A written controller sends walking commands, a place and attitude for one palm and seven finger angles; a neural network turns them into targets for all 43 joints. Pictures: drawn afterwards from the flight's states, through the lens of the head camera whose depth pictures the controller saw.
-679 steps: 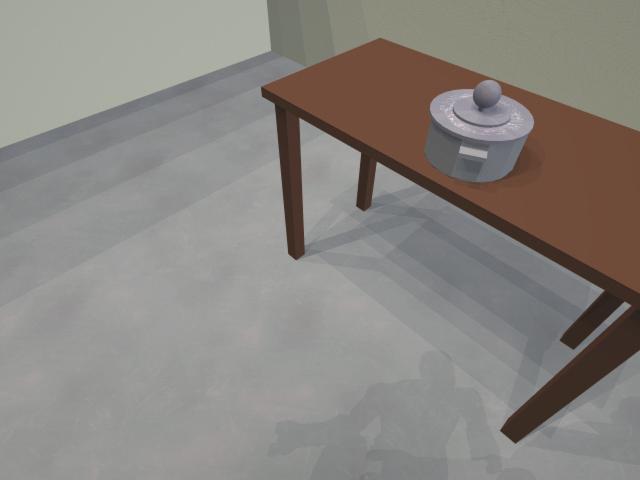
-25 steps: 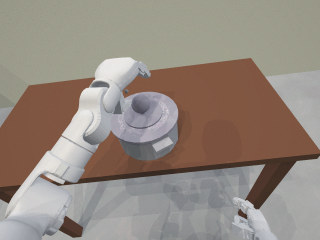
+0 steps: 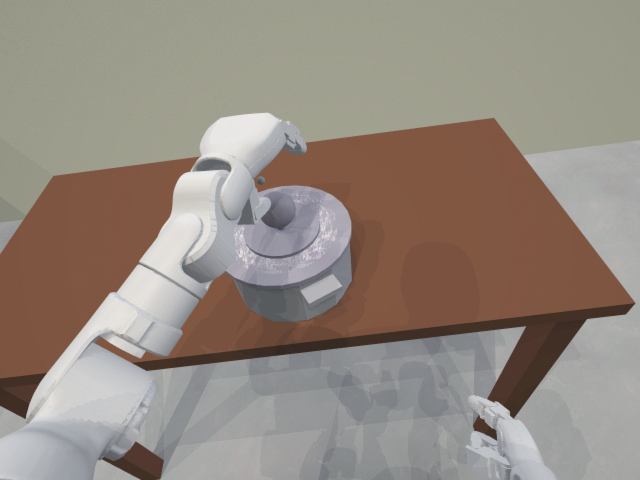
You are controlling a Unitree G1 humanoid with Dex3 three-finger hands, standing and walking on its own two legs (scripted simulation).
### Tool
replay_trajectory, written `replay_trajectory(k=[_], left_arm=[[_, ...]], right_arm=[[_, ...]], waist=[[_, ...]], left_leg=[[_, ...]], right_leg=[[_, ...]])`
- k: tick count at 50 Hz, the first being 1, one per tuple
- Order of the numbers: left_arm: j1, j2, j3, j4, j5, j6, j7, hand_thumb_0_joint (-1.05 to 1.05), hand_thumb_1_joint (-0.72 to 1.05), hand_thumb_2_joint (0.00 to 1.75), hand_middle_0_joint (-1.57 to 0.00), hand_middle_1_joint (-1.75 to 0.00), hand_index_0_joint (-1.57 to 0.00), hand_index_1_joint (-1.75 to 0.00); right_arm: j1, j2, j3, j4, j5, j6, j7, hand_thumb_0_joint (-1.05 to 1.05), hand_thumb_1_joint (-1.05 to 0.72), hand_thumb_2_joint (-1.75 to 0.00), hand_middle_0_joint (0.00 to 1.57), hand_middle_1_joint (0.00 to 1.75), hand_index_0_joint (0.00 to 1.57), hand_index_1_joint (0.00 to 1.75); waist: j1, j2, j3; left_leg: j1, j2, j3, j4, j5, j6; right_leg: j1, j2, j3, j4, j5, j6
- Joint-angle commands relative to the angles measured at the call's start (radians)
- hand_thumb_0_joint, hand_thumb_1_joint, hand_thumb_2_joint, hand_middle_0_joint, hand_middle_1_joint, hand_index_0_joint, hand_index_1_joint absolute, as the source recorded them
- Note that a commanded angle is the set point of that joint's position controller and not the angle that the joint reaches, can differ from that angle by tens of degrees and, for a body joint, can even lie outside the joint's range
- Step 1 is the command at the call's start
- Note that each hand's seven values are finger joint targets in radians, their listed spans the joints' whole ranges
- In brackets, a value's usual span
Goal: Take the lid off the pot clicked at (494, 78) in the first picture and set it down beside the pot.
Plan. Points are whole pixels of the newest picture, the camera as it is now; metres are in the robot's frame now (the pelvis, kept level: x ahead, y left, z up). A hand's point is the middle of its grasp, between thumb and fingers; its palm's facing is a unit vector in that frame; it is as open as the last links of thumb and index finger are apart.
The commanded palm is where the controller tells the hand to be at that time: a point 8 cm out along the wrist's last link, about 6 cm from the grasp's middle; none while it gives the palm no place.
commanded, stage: move the open hand above the knob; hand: left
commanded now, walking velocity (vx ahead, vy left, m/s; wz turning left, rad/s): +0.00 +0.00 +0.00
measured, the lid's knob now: (277, 209) +0.45 +0.08 +0.11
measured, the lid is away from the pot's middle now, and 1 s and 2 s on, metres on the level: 0.00 0.00 0.01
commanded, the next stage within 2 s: lower the open fingers around the knob in 0.26 s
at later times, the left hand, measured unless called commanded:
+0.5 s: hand (270, 181) +0.42 +0.07 +0.19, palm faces -0.06 -0.11 -0.99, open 10.5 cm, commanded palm +0.38 +0.09 +0.24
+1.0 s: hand (266, 207) +0.42 +0.08 +0.15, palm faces -0.16 -0.12 -0.98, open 10.5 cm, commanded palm +0.39 +0.09 +0.21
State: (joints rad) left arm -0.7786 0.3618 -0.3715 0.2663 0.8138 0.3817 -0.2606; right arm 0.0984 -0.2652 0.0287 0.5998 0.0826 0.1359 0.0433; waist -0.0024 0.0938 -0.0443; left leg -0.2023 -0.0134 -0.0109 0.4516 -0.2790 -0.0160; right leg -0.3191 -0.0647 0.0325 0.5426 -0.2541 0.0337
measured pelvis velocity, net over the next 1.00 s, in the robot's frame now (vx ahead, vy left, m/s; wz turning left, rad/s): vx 0.00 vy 0.00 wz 0.00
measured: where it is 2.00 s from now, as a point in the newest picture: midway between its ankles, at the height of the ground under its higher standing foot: outside the picture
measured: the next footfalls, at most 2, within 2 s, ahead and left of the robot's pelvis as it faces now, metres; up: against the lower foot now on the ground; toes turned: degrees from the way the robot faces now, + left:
none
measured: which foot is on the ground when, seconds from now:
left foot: down 0.00-1.00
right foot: down 0.00-1.00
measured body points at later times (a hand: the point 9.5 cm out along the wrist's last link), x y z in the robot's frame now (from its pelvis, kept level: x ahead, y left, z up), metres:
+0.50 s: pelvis +0.00 +0.00 +0.00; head +0.00 -0.05 +0.45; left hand +0.42 +0.07 +0.24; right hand +0.19 -0.22 -0.11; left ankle -0.03 +0.14 -0.74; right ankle +0.02 -0.14 -0.74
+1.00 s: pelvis +0.00 +0.00 +0.00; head +0.01 -0.04 +0.45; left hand +0.42 +0.09 +0.20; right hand +0.19 -0.22 -0.11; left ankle -0.03 +0.14 -0.74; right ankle +0.02 -0.14 -0.74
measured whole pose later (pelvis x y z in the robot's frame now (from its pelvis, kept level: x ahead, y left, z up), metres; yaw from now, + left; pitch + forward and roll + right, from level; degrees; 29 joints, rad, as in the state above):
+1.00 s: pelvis +0.00 +0.00 +0.00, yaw +0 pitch +2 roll +2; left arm -0.78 0.28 -0.41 0.44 0.82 0.43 -0.24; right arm 0.10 -0.26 0.03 0.62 0.08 0.13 0.03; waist -0.01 0.09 -0.05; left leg -0.20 -0.02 -0.01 0.45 -0.28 -0.01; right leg -0.32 -0.07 0.03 0.53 -0.26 0.04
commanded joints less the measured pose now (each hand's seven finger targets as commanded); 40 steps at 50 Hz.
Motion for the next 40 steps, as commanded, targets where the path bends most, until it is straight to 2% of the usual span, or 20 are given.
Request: replay_trajectory(k=[1,3,6,7,11,15,16,18,20,21,24,26,28,30,31,33,35,36,38,40], left_arm=[[-0.465,0.196,0.187,-0.164,0.026,-0.006,0.044,0.0,-0.41,1.61,-0.83,-0.08,-0.83,-0.08],[-0.469,0.118,0.115,-0.142,0.029,-0.003,0.039,0.0,-0.41,1.61,-0.83,-0.08,-0.83,-0.08],[-0.483,0.147,0.142,-0.171,0.024,-0.009,0.043,0.0,-0.41,1.61,-0.83,-0.08,-0.83,-0.08],[-0.492,0.112,0.105,-0.146,0.029,-0.005,0.042,0.0,-0.41,1.61,-0.83,-0.08,-0.83,-0.08],[-0.545,0.174,0.159,-0.142,0.031,-0.009,0.056,0.0,-0.41,1.61,-0.83,-0.08,-0.83,-0.08],[-0.541,0.123,0.116,-0.1,0.04,-0.002,0.058,0.0,-0.41,1.61,-0.83,-0.08,-0.83,-0.08],[-0.539,0.141,0.141,-0.124,0.029,-0.007,0.059,0.0,-0.41,1.61,-0.83,-0.08,-0.83,-0.08],[-0.539,0.125,0.122,-0.086,0.04,0.001,0.058,0.0,-0.41,1.61,-0.83,-0.08,-0.83,-0.08],[-0.5,0.121,0.126,-0.081,0.031,0.007,0.043,0.0,-0.41,1.61,-0.83,-0.08,-0.83,-0.08],[-0.463,0.168,0.176,-0.06,0.028,0.006,0.04,0.0,-0.41,1.61,-0.83,-0.08,-0.83,-0.08],[-0.477,0.084,0.094,-0.062,0.027,0.012,0.028,0.0,-0.41,1.61,-0.83,-0.08,-0.83,-0.08],[-0.479,0.146,0.152,-0.061,0.022,0.01,0.031,0.0,-0.41,1.61,-0.83,-0.08,-0.83,-0.08],[-0.517,0.162,0.152,-0.055,0.031,0.01,0.035,0.0,-0.41,1.61,-0.83,-0.08,-0.83,-0.08],[-0.538,0.162,0.148,-0.078,0.032,0.01,0.04,0.0,-0.41,1.61,-0.83,-0.08,-0.83,-0.08],[-0.539,0.19,0.176,-0.106,0.026,0.003,0.044,0.0,-0.41,1.61,-0.83,-0.08,-0.83,-0.08],[-0.489,0.158,0.153,-0.057,0.032,0.014,0.044,0.0,-0.41,1.61,-0.83,-0.08,-0.83,-0.08],[-0.484,0.077,0.084,-0.015,0.027,0.026,0.038,0.0,-0.41,1.61,-0.83,-0.08,-0.83,-0.08],[-0.491,0.104,0.116,-0.036,0.02,0.02,0.041,0.0,-0.41,1.61,-0.83,-0.08,-0.83,-0.08],[-0.499,0.1,0.104,-0.064,0.028,0.021,0.044,0.0,-0.41,1.61,-0.83,-0.08,-0.83,-0.08],[-0.492,0.119,0.117,-0.016,0.035,0.033,0.046,0.0,-0.41,1.61,-0.83,-0.08,-0.83,-0.08]], right_arm=[[-0.164,-0.078,-0.028,-0.164,-0.001,-0.044,-0.001,0.0,-0.9,-0.9,0.2,0.3,0.2,0.3],[-0.174,-0.068,-0.023,-0.165,0.003,-0.04,0.0,0.0,-0.9,-0.9,0.2,0.3,0.2,0.3],[-0.179,-0.072,-0.027,-0.172,0.003,-0.038,0.002,0.0,-0.9,-0.9,0.2,0.3,0.2,0.3],[-0.186,-0.068,-0.022,-0.169,0.002,-0.036,0.0,0.0,-0.9,-0.9,0.2,0.3,0.2,0.3],[-0.171,-0.074,-0.023,-0.159,0.0,-0.038,-0.009,0.0,-0.9,-0.9,0.2,0.3,0.2,0.3],[-0.175,-0.065,-0.02,-0.155,-0.001,-0.038,-0.009,0.0,-0.9,-0.9,0.2,0.3,0.2,0.3],[-0.168,-0.069,-0.024,-0.163,-0.002,-0.04,-0.008,0.0,-0.9,-0.9,0.2,0.3,0.2,0.3],[-0.175,-0.067,-0.02,-0.156,-0.001,-0.036,-0.009,0.0,-0.9,-0.9,0.2,0.3,0.2,0.3],[-0.166,-0.07,-0.024,-0.162,-0.001,-0.034,-0.01,0.0,-0.9,-0.9,0.2,0.3,0.2,0.3],[-0.163,-0.079,-0.026,-0.165,-0.004,-0.031,-0.011,0.0,-0.9,-0.9,0.2,0.3,0.2,0.3],[-0.17,-0.07,-0.022,-0.17,0.003,-0.026,-0.011,0.0,-0.9,-0.9,0.2,0.3,0.2,0.3],[-0.16,-0.08,-0.024,-0.171,0.002,-0.025,-0.015,0.0,-0.9,-0.9,0.2,0.3,0.2,0.3],[-0.163,-0.077,-0.022,-0.165,0.001,-0.032,-0.026,0.0,-0.9,-0.9,0.2,0.3,0.2,0.3],[-0.156,-0.073,-0.023,-0.164,0.001,-0.042,-0.028,0.0,-0.9,-0.9,0.2,0.3,0.2,0.3],[-0.157,-0.077,-0.027,-0.168,-0.002,-0.048,-0.029,0.0,-0.9,-0.9,0.2,0.3,0.2,0.3],[-0.154,-0.072,-0.026,-0.161,-0.001,-0.05,-0.028,0.0,-0.9,-0.9,0.2,0.3,0.2,0.3],[-0.148,-0.072,-0.025,-0.152,0.006,-0.045,-0.024,0.0,-0.9,-0.9,0.2,0.3,0.2,0.3],[-0.144,-0.078,-0.029,-0.157,0.004,-0.048,-0.023,0.0,-0.9,-0.9,0.2,0.3,0.2,0.3],[-0.15,-0.073,-0.028,-0.16,0.002,-0.053,-0.023,0.0,-0.9,-0.9,0.2,0.3,0.2,0.3],[-0.147,-0.076,-0.027,-0.148,0.002,-0.05,-0.027,0.0,-0.9,-0.9,0.2,0.3,0.2,0.3]], waist=[[0.014,-0.182,-0.345],[0.003,-0.184,-0.309],[0.009,-0.173,-0.332],[0.004,-0.157,-0.325],[0.004,-0.164,-0.328],[0.004,-0.152,-0.339],[0.007,-0.171,-0.362],[0.003,-0.17,-0.332],[0.006,-0.184,-0.347],[0.016,-0.193,-0.346],[0.001,-0.188,-0.308],[0.007,-0.213,-0.313],[0.003,-0.196,-0.313],[0.004,-0.184,-0.358],[0.009,-0.176,-0.387],[0.007,-0.169,-0.364],[-0.01,-0.184,-0.309],[-0.005,-0.187,-0.32],[-0.002,-0.156,-0.36],[-0.005,-0.164,-0.339]], left_leg=[[0.001,-0.018,0.065,-0.038,0.295,0.049],[-0.005,-0.02,0.07,-0.042,0.275,0.048],[0.009,-0.017,0.063,-0.038,0.273,0.048],[0.01,-0.02,0.071,-0.043,0.256,0.049],[0.006,-0.016,0.065,-0.045,0.239,0.048],[0.01,-0.019,0.069,-0.043,0.269,0.046],[0.011,-0.017,0.064,-0.041,0.274,0.049],[-0.002,-0.017,0.071,-0.049,0.254,0.047],[0.003,-0.022,0.073,-0.042,0.276,0.052],[-0.007,-0.017,0.072,-0.042,0.272,0.052],[-0.007,-0.02,0.077,-0.045,0.267,0.053],[-0.016,-0.018,0.074,-0.048,0.249,0.055],[-0.012,-0.022,0.077,-0.052,0.226,0.058],[0.003,-0.025,0.071,-0.047,0.263,0.058],[0.011,-0.023,0.067,-0.041,0.281,0.059],[0.007,-0.024,0.07,-0.042,0.287,0.057],[0.0,-0.024,0.072,-0.046,0.262,0.055],[0.003,-0.022,0.067,-0.044,0.268,0.057],[0.023,-0.03,0.065,-0.038,0.286,0.059],[0.011,-0.028,0.066,-0.041,0.272,0.058]], right_leg=[[0.253,0.041,-0.081,-0.034,0.325,-0.06],[0.223,0.042,-0.089,-0.037,0.301,-0.058],[0.224,0.043,-0.087,-0.033,0.286,-0.064],[0.214,0.044,-0.087,-0.036,0.267,-0.061],[0.218,0.044,-0.084,-0.041,0.25,-0.062],[0.224,0.043,-0.086,-0.031,0.285,-0.064],[0.243,0.041,-0.083,-0.033,0.294,-0.063],[0.229,0.04,-0.084,-0.036,0.279,-0.061],[0.246,0.04,-0.08,-0.034,0.32,-0.059],[0.254,0.037,-0.076,-0.036,0.317,-0.061],[0.226,0.04,-0.083,-0.038,0.311,-0.059],[0.238,0.038,-0.079,-0.046,0.295,-0.057],[0.234,0.04,-0.074,-0.049,0.269,-0.054],[0.262,0.039,-0.072,-0.038,0.31,-0.054],[0.278,0.037,-0.069,-0.034,0.329,-0.057],[0.264,0.039,-0.076,-0.032,0.335,-0.057],[0.218,0.043,-0.085,-0.043,0.312,-0.056],[0.226,0.043,-0.083,-0.044,0.314,-0.059],[0.245,0.043,-0.082,-0.034,0.336,-0.059],[0.235,0.044,-0.08,-0.039,0.323,-0.058]])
